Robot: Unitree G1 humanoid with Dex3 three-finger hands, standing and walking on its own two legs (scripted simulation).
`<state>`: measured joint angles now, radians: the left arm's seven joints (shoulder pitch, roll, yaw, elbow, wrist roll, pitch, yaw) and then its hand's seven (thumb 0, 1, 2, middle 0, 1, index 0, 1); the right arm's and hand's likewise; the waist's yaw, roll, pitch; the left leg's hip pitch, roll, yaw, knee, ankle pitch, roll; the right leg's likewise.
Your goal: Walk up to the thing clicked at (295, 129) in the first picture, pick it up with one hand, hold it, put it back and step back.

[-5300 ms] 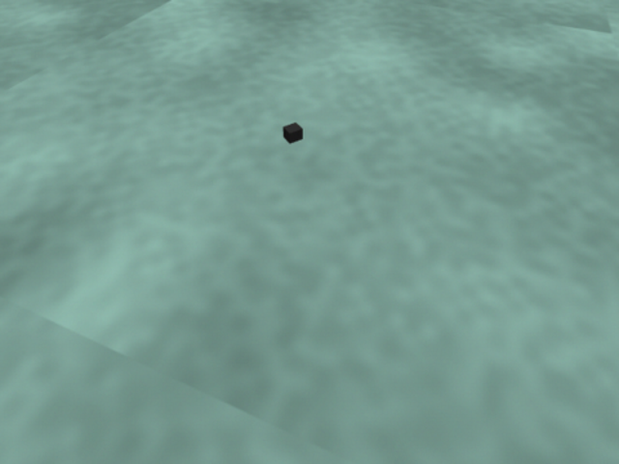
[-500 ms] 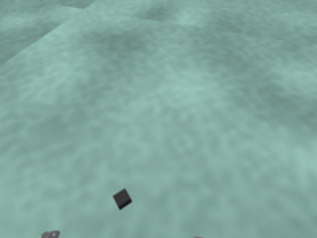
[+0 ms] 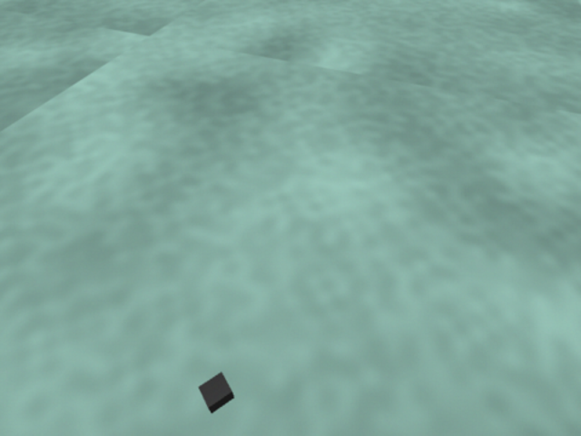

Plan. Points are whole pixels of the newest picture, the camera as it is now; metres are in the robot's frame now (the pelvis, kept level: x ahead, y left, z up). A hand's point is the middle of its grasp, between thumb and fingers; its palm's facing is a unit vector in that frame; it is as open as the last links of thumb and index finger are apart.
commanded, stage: walk up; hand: left
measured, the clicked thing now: (216, 392) +0.38 +0.24 -0.74
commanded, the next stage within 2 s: stand in 0.80 s
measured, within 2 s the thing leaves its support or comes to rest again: neither
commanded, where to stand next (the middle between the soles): +0.03 +0.00 m, yaw +0 degrees
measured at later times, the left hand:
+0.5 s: hand out of the picture +0.10 +0.25 -0.15, palm faces -0.03 -0.94 -0.34, open 7.4 cm
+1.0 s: hand out of the picture +0.11 +0.25 -0.15, palm faces -0.03 -0.94 -0.34, open 7.4 cm
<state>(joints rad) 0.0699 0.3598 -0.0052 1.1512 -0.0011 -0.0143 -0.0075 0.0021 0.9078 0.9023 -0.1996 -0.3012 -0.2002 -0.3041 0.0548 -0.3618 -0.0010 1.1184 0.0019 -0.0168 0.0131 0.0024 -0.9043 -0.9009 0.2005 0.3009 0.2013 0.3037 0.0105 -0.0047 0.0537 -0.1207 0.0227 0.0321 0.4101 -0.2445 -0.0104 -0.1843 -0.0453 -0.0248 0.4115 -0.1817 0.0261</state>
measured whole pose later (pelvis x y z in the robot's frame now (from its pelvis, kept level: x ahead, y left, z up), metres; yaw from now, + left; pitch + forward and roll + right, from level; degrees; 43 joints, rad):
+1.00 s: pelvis +0.01 +0.00 +0.01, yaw -1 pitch -2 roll +0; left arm 0.06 0.35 0.00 1.14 0.00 0.00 0.00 0.00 0.91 0.90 -0.20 -0.30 -0.20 -0.30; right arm 0.07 -0.34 0.00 1.14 -0.01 -0.01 0.01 0.00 -0.90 -0.90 0.20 0.30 0.20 0.30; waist -0.01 0.00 0.06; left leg -0.06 0.03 0.05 0.30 -0.20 -0.02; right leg -0.14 -0.04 -0.01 0.33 -0.15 0.02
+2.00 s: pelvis +0.00 -0.02 +0.01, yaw +0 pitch -2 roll +0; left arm 0.09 0.35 0.00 1.13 0.01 0.00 -0.01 0.00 0.91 0.90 -0.20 -0.30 -0.20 -0.30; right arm 0.12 -0.35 0.00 1.13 -0.01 -0.01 0.01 0.00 -0.91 -0.90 0.20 0.30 0.20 0.30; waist -0.01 0.00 0.06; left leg -0.07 0.05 0.03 0.31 -0.19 -0.04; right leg -0.15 -0.02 -0.03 0.34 -0.14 0.00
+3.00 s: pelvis +0.01 -0.02 +0.01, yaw +0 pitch -2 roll +0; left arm 0.10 0.35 0.00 1.13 0.01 -0.01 -0.01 0.00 0.91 0.90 -0.20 -0.30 -0.20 -0.30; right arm 0.12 -0.35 0.00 1.13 -0.01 0.00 0.01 0.00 -0.90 -0.90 0.20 0.30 0.20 0.30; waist 0.00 0.00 0.05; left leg -0.07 0.05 0.03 0.30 -0.20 -0.04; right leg -0.15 -0.02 -0.03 0.33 -0.16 0.00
